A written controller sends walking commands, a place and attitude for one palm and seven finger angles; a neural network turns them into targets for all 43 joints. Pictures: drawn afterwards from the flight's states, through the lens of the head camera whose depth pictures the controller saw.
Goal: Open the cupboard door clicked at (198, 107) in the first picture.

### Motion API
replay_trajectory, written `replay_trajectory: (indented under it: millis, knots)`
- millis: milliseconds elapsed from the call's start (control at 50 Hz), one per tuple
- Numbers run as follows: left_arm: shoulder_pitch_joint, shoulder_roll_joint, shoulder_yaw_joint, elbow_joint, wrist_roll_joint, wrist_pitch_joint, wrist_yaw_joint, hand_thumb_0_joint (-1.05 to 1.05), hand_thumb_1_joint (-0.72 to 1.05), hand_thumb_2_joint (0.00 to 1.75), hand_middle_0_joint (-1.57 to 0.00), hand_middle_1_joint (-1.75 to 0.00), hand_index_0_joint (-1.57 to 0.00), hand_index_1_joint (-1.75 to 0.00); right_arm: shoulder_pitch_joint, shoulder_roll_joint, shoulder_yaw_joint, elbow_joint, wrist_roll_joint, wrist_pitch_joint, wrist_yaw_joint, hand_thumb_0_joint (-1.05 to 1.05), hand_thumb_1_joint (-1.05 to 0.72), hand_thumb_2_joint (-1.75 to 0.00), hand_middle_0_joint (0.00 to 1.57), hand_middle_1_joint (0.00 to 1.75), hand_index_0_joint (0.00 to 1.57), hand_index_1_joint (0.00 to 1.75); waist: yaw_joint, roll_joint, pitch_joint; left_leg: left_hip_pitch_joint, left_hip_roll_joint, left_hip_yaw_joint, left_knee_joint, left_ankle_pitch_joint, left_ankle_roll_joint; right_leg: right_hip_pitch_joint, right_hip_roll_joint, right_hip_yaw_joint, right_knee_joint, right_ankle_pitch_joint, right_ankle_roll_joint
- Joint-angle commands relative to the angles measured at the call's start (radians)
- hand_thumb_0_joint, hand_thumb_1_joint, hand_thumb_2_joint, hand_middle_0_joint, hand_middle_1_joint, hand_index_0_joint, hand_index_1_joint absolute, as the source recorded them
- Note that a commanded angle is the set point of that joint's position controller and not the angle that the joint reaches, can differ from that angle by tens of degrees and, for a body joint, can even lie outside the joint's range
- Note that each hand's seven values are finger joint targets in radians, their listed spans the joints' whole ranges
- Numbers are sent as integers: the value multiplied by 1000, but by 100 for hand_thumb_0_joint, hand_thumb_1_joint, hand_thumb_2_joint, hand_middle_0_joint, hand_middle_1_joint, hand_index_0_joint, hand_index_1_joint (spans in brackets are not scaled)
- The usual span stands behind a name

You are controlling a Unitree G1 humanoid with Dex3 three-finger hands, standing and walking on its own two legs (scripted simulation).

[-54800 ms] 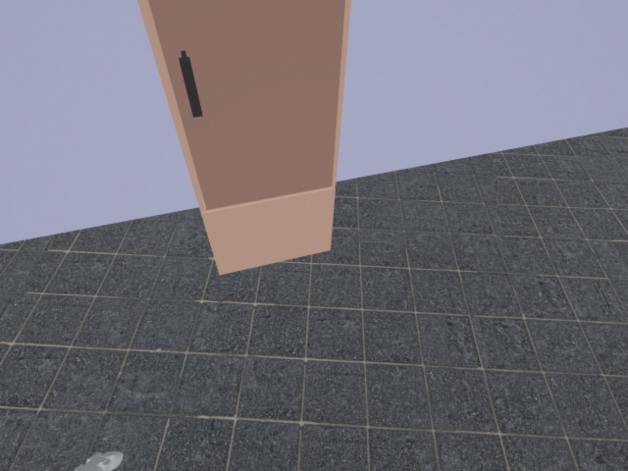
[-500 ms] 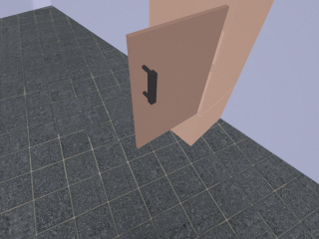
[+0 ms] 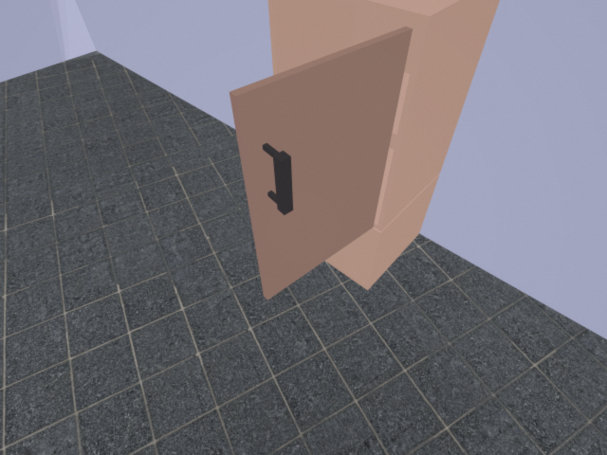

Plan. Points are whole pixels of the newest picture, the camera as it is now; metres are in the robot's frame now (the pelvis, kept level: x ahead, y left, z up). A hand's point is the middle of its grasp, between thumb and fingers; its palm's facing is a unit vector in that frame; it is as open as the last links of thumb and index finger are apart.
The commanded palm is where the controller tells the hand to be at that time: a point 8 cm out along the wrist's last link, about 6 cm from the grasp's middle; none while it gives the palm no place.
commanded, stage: let the arm hang, fingers relaxed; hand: left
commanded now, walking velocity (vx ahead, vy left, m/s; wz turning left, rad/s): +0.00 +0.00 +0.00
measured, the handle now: (277, 179) +0.57 +0.08 +0.03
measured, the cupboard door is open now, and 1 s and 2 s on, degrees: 82 82 82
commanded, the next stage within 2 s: look to check the result in 0.22 s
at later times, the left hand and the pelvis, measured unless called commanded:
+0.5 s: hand out of the picture -0.01 +0.16 -0.17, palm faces +0.04 -0.98 -0.19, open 7.4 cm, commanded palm none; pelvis +0.00 +0.00 +0.00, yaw +0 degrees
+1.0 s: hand out of the picture +0.01 +0.15 -0.17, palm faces +0.03 -0.98 -0.19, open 7.4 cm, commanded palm none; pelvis +0.02 -0.01 +0.00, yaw +0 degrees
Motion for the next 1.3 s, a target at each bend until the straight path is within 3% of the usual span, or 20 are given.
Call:
replay_trajectory:
  millis: [0, 420, 1280]
  knots:
    - [82, 103, 24, -17, -8, -9, 1, 0, 90, 90, -20, -30, -20, -30, 78, -78, -12, -21, 4, -6, -4, 0, -90, -90, 20, 30, 20, 30, 0, 0, 76, -53, 81, -93, -93, 17, 19, -60, -93, 102, -102, 13, -20]
    - [84, 104, 26, -26, -8, -16, 1, 0, 90, 90, -20, -30, -20, -30, 85, -90, -14, -27, 6, -11, -4, 0, -90, -90, 20, 30, 20, 30, -6, -20, 37, -15, 86, -93, -84, 77, 21, -45, -94, 101, -97, 64, -18]
    - [82, 122, 24, -26, -9, -26, 1, 0, 90, 90, -20, -30, -20, -30, 57, -114, -15, -21, 8, -12, -7, 0, -90, -90, 20, 30, 20, 30, -3, -30, 42, 24, 90, -86, -84, 138, 14, -12, -97, 102, -125, 156, -19]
